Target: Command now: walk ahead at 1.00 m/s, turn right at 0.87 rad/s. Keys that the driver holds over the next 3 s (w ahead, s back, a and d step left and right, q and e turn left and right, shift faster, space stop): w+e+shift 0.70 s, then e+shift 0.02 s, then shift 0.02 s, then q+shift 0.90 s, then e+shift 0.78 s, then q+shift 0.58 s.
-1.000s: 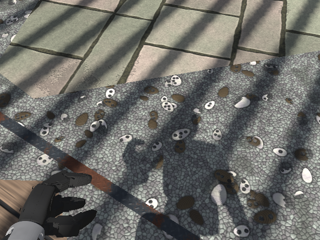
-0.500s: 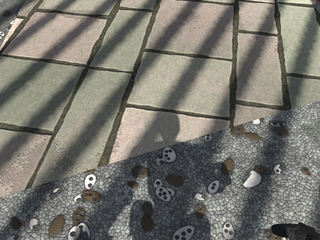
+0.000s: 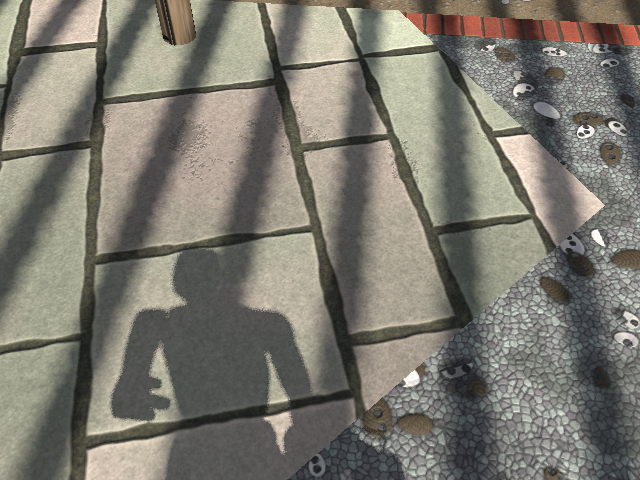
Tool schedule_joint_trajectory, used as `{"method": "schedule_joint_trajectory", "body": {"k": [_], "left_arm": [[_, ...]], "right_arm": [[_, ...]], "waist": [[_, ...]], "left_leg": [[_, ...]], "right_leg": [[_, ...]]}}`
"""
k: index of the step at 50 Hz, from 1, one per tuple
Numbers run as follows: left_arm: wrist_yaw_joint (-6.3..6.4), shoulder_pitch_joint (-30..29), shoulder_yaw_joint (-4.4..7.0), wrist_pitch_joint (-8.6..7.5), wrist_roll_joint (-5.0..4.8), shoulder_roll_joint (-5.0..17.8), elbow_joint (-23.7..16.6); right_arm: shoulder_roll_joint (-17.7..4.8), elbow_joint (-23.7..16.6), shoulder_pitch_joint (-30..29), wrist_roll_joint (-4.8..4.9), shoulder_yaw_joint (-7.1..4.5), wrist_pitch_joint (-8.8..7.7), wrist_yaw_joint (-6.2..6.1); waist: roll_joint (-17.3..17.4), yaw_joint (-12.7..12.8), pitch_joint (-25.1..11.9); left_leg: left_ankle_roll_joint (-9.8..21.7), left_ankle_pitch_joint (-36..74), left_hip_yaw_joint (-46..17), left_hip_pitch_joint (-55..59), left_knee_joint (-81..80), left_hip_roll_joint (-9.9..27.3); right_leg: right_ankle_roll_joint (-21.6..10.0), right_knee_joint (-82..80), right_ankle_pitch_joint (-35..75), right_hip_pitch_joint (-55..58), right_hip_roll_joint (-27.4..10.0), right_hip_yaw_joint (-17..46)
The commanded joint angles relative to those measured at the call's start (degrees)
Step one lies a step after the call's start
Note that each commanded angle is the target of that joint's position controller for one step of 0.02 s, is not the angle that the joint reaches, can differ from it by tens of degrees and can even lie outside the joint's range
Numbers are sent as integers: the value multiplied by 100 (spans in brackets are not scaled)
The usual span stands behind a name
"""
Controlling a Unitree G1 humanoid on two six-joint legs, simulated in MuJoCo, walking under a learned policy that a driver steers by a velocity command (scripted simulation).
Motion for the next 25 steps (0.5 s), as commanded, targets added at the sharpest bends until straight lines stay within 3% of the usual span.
{"method": "schedule_joint_trajectory", "body": {"k": [1, 2, 3, 5, 7, 9, 11, 13, 15, 16, 17, 18, 19, 20, 21, 22, 23, 25], "left_arm": [[223, 1897, 606, 120, 9, 1506, 234], [240, 1716, 543, 83, -27, 1213, 342], [262, 1565, 487, 7, -62, 1064, 353], [273, 1306, 350, -138, -111, 783, 273], [231, 1253, 371, -254, -115, 938, 210], [195, 1309, 411, -289, -91, 990, 214], [127, 1526, 468, -298, -149, 1065, 266], [111, 1718, 506, -285, -191, 1139, 330], [162, 1684, 541, -256, -173, 1242, 332], [175, 1632, 573, -251, -137, 1391, 324], [160, 1353, 611, -256, -98, 1602, 274], [139, 1005, 551, -317, -48, 1399, 167], [170, 1018, 291, -362, -98, 358, -79], [191, 1667, 156, -325, -303, 329, -399], [246, 1191, 191, -203, -106, 764, -155], [171, 812, 216, -137, -12, 826, -165], [85, 561, 218, -74, 37, 764, -189], [-88, 250, 126, 77, 90, 389, -446]], "right_arm": [[-803, -1363, -1068, 73, -28, -405, 36], [-803, -1349, -1132, 46, -14, -437, 45], [-759, -1359, -1198, -64, 12, -364, 50], [-729, -1332, -1032, -232, 43, -86, 91], [-632, -1624, -1576, -236, 106, 35, 151], [-480, -1928, -2262, -130, 193, 15, 206], [-465, -2032, -2516, -18, 214, -16, 211], [-570, -2117, -2673, 33, 185, -34, 190], [-786, -2074, -2405, 27, 103, -59, 132], [-1027, -1929, -1876, 38, -2, -81, 67], [-1270, -1699, -887, 71, -130, -113, -15], [-1594, -1398, 420, 22, -287, -127, -132], [-1956, -1225, 1251, -214, -401, -149, -210], [-2162, -1319, 473, -214, -475, -120, -115], [-1404, -1515, -306, -171, -380, -78, -70], [-989, -1462, -559, -127, -282, -55, -49], [-835, -1312, -516, -157, -247, -50, -31], [-629, -862, -113, -97, -175, -135, 3]], "waist": [[155, 689, -1262], [559, 332, -590], [620, 78, -283], [626, -292, -48], [441, -261, 240], [217, -54, 413], [12, 212, 243], [-111, 397, 90], [-143, 266, -164], [-151, 14, -568], [-154, -619, -1074], [-96, -1304, -1659], [1333, -1295, -2267], [2802, -468, -2820], [1434, -498, -1762], [696, -478, -1057], [250, -440, -692], [459, -288, -237]], "left_leg": [[141, 65, -1372, -5157, 2713, -62], [161, 287, -1330, -4821, 1970, 165], [93, 199, -1346, -4454, 1594, 287], [-112, 13, -1272, -3851, 948, 483], [-248, 210, -998, -3523, -155, 537], [-282, 1481, -822, -3118, -1310, 421], [-172, 2632, -743, -2613, -2241, 201], [-41, 2955, -750, -2355, -2755, 28], [66, 2636, -832, -1807, -3267, -203], [121, 2217, -867, -1173, -3258, -365], [161, 1817, -891, -123, -3257, -332], [248, 1070, -1192, 1303, -2970, 138], [460, -851, -3057, 2609, -3338, 1778], [958, -1677, -6154, 2665, -4647, 2707], [946, -2452, -5433, 1709, -4822, 2306], [912, -1691, -4299, 903, -4747, 2022], [841, -721, -3533, 370, -4781, 1807], [726, 382, -2436, -254, -4912, 1602]], "right_leg": [[-1509, -2462, -529, 5146, -2109, 5037], [-1204, -2619, -220, 4090, -1889, 4512], [-1061, -2609, 319, 3304, -1616, 4044], [-941, -2723, 723, 2169, -1196, 3365], [-893, -3018, 845, 1270, -864, 2995], [-690, -3121, 1372, 826, -602, 2772], [-409, -3062, 2126, 1014, -546, 2711], [-244, -2898, 2711, 1569, -694, 2847], [4, -2236, 3734, 2150, -716, 2922], [151, -1466, 4481, 2375, -709, 2946], [282, -239, 4608, 2188, -631, 2881], [384, 1322, 3956, 1402, -415, 2683], [424, 3438, -691, -28, 129, 2106], [477, 4356, -1467, -1062, 128, 1637], [446, 4393, -750, -1377, -455, 1454], [499, 4116, -331, -1325, -697, 1272], [537, 3945, -267, -1230, -866, 1194], [567, 3818, -321, -1259, -1143, 1167]]}}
